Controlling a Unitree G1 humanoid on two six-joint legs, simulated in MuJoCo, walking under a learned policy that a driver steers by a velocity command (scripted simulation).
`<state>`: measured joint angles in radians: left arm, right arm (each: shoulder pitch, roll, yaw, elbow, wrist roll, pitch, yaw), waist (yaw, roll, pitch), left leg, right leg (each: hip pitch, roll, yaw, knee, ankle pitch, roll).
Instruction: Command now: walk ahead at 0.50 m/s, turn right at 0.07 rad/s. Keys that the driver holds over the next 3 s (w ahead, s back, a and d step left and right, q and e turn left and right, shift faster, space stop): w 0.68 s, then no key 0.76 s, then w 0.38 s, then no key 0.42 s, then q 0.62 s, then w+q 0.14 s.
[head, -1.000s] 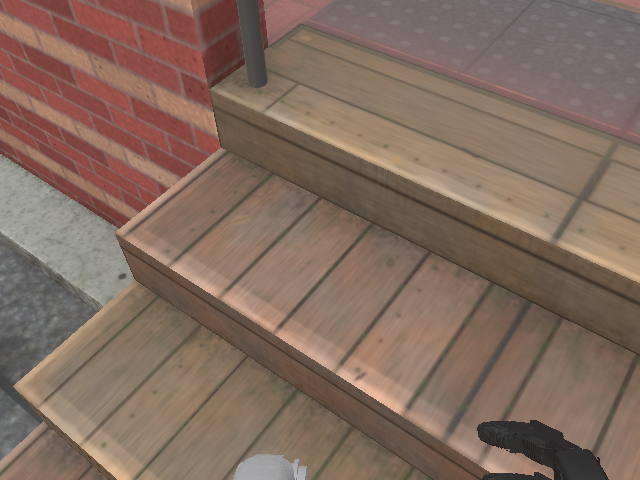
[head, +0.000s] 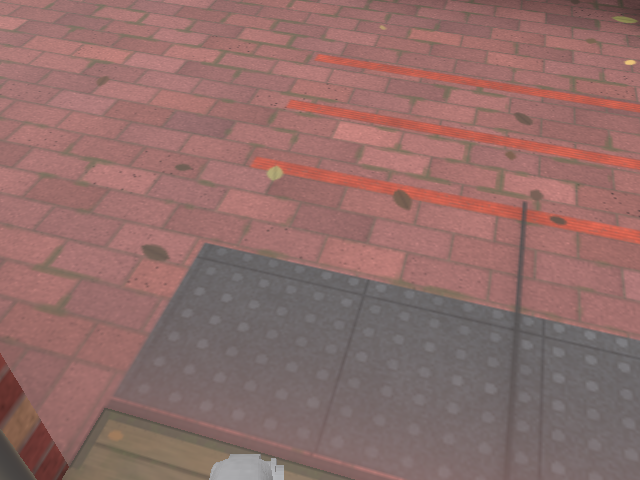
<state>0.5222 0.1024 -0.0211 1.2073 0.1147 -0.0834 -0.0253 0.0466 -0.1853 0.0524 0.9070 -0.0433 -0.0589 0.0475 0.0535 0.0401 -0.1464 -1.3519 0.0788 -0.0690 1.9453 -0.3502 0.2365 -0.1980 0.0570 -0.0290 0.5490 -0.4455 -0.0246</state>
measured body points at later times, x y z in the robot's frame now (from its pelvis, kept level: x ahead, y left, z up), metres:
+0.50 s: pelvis +0.31 +0.11 +0.17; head +0.31 +0.11 +0.62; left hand +0.46 +0.33 +0.04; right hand +0.26 -0.11 +0.02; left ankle +0.31 +0.18 -0.56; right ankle +0.43 -0.06 -0.40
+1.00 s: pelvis +0.56 +0.04 +0.19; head +0.58 +0.04 +0.63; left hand +0.72 +0.29 +0.07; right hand +0.59 -0.20 +0.04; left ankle +0.46 +0.21 -0.48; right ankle +0.64 -0.05 -0.56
